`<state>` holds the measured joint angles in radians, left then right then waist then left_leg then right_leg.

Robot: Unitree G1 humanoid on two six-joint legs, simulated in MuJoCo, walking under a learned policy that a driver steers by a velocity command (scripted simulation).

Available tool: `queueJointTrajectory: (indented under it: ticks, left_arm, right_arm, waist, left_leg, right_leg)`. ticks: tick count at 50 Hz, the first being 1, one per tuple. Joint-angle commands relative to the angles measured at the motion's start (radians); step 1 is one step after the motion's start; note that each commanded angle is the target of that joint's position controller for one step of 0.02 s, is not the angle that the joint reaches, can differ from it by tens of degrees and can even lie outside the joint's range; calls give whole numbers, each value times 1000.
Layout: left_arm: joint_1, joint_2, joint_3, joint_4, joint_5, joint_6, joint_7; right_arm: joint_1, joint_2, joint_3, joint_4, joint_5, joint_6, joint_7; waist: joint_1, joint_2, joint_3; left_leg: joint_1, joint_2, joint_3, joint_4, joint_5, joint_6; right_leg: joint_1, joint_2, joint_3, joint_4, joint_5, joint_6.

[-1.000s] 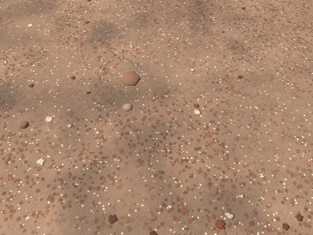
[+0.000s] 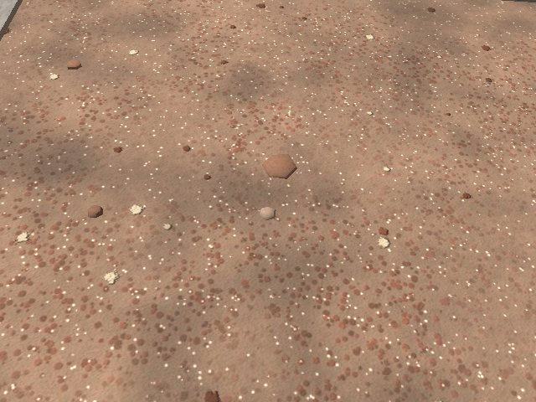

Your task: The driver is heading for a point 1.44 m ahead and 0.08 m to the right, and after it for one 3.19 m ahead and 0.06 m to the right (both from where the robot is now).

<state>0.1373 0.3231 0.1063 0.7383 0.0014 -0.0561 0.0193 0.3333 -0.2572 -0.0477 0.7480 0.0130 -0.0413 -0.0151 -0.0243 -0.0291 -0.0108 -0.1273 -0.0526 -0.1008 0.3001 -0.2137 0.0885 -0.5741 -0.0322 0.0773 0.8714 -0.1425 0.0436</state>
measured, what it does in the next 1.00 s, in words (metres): walks ahead: right foot, then left foot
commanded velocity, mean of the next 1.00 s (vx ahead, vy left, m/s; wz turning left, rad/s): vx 0.46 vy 0.00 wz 0.14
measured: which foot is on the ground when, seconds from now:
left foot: down 0.00-0.28, up 0.30-0.74, down 0.76-1.00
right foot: up 0.00-0.26, down 0.28-0.76, up 0.78-1.00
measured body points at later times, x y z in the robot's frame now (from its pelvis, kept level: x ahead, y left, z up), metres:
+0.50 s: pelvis +0.22 -0.04 -0.01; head +0.24 -0.04 +0.44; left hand +0.23 +0.25 -0.12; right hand +0.41 -0.27 -0.12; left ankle +0.22 +0.11 -0.68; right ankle +0.22 -0.15 -0.75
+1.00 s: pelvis +0.48 +0.08 -0.01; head +0.50 +0.09 +0.44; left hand +0.57 +0.37 -0.12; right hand +0.59 -0.19 -0.11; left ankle +0.46 +0.17 -0.75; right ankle +0.55 -0.08 -0.67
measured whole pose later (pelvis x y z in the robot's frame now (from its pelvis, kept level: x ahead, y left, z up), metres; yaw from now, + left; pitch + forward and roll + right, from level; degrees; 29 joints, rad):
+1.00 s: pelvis +0.48 +0.08 -0.01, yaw +6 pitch +1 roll +2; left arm 0.23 0.32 0.06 0.76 -0.03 -0.04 0.00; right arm 0.30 -0.26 -0.06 0.76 -0.01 -0.11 0.02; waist -0.03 -0.05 0.03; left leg -0.15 -0.03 0.14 0.32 -0.18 0.05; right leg -0.64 -0.09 0.07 1.10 -0.22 0.00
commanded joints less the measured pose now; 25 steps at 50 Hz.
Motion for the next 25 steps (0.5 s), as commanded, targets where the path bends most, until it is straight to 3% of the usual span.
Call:
queueJointTrajectory:
  ticks: [1,8,11,13,14,15,16,17,18,19,21,25]
  left_arm:
    - [-140,45,3,-94,-4,-40,-7]
    - [-251,41,-13,-141,-20,-78,-39]
    - [-191,70,-5,-132,-24,-94,-50]
    - [-58,95,11,-97,-16,-99,-43]
    - [74,131,24,-79,-6,-100,-33]
    - [242,221,43,-57,15,-94,-27]
    - [286,204,41,-12,5,-87,-45]
    - [236,114,17,-21,-14,-84,-45]
    - [180,75,4,-28,-15,-75,-42]
    - [143,52,-8,-31,-8,-66,-40]
    - [109,34,-20,-29,4,-63,-37]
    - [133,76,-14,-1,-12,-71,-34]
  right_arm:
    - [17,-191,-52,-60,3,-17,-9]
    - [76,-203,-59,-50,17,-5,-9]
    - [61,-195,-58,-56,16,0,-9]
    - [47,-159,-46,-62,11,2,-8]
    - [28,-118,-32,-75,-2,-2,-4]
    - [86,-58,-11,-100,-4,-10,-6]
    - [161,-67,-8,-101,25,-23,-10]
    - [94,-159,-28,-83,39,-27,-7]
    - [12,-172,-31,-92,29,-27,-3]
    - [-35,-156,-28,-99,13,-30,2]
    - [-47,-127,-27,-104,3,-33,15]
    - [-114,-72,-5,-133,-11,-34,22]
  waist:
    - [-31,154,39]
    - [-71,166,67]
    - [-35,206,36]
    - [36,205,-26]
    - [103,163,-131]
    - [123,-65,-298]
    - [89,-283,-292]
    - [96,-157,-131]
    - [91,-86,-24]
    - [74,-40,25]
    - [33,-61,43]
    - [33,-53,58]
  left_leg:
    - [89,214,-252,-133,-47,127]
    - [39,211,-316,-55,-13,131]
    - [36,228,-350,-5,100,113]
    - [20,182,-317,114,282,76]
    - [-63,131,-259,315,306,40]
    - [-344,2,-135,662,58,-34]
    - [-574,-40,-114,860,-378,-58]
    - [-661,25,-131,949,-310,-52]
    - [-667,65,-90,949,-222,-47]
    - [-648,94,-59,914,-160,-47]
    - [-580,144,-23,842,-90,-52]
    - [-587,165,40,682,10,-86]
  right_leg:
    - [-145,13,3,-150,79,21]
    - [-22,49,-2,-350,62,11]
    - [122,59,-24,-392,34,-21]
    - [330,65,-54,-469,57,-73]
    - [548,-33,33,-452,39,-135]
    - [903,-245,366,-452,-53,-266]
    - [956,-371,697,-581,-258,-349]
    - [832,-346,623,-606,-374,-318]
    - [708,-300,473,-619,-313,-287]
    - [610,-255,382,-646,-217,-275]
    - [498,-198,268,-694,-79,-261]
    - [437,-176,136,-742,129,-285]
